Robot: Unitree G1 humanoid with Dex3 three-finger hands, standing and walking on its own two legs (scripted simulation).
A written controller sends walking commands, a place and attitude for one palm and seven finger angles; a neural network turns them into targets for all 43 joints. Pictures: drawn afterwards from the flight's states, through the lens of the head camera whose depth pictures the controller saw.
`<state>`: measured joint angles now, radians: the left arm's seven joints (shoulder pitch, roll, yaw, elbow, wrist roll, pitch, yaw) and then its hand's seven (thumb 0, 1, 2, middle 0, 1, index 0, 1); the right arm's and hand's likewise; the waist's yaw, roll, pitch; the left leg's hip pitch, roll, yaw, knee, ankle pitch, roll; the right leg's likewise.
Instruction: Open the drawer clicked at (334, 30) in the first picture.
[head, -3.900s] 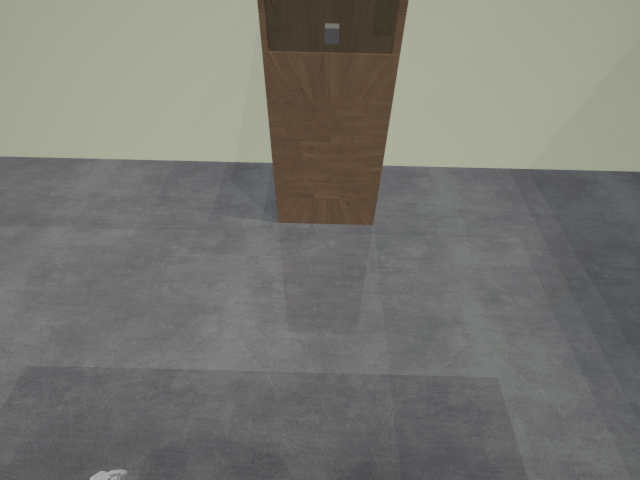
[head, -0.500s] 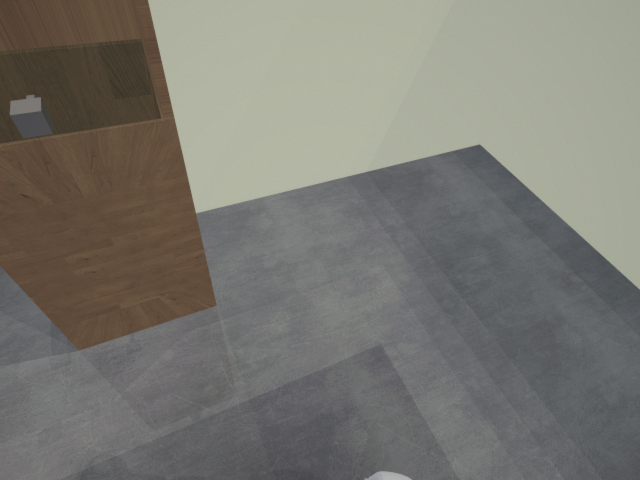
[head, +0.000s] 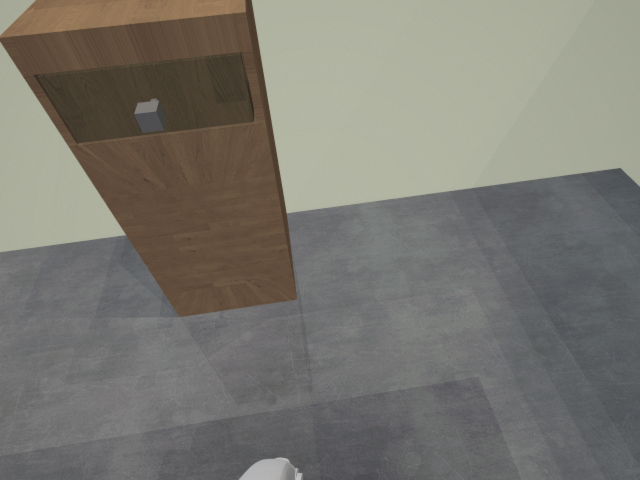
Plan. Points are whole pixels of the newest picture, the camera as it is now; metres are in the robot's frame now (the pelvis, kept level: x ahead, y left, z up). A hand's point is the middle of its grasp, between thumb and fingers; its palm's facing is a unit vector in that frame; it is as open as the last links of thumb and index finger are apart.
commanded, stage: turn to face it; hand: left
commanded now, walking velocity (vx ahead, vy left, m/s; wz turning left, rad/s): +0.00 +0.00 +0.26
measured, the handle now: (152, 111) +0.76 +0.37 +0.07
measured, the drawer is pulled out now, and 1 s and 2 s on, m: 0.00 0.00 0.00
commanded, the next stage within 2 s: take the last steps up to it in 0.10 s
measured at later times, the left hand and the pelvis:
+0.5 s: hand out of the picture -0.01 +0.25 -0.17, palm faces +0.18 -0.96 -0.20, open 7.4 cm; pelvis +0.01 +0.05 +0.01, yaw +8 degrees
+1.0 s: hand out of the picture +0.11 +0.21 -0.16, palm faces +0.23 -0.95 -0.20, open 7.2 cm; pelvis +0.15 +0.04 +0.01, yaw +11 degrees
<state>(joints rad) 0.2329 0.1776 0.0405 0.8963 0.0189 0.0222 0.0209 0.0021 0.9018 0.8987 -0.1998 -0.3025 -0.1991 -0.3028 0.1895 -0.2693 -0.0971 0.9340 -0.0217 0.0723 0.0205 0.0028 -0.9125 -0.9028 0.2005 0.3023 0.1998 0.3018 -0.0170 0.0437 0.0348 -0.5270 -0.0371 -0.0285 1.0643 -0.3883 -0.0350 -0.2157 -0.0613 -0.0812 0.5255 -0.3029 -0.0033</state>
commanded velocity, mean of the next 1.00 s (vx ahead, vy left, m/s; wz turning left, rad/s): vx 0.23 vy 0.02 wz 0.09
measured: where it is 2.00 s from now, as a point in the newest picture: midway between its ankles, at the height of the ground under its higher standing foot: outside the picture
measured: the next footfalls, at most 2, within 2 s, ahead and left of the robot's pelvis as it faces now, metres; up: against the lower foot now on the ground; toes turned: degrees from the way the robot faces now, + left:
left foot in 0.28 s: +0.00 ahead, +0.14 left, +0.00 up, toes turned +10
right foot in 0.72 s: +0.17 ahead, -0.06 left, +0.00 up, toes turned +2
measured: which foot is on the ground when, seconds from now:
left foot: up 0.00-0.26, down 0.28-0.74, up 0.76-1.00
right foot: down 0.00-0.28, up 0.30-0.70, down 0.72-1.00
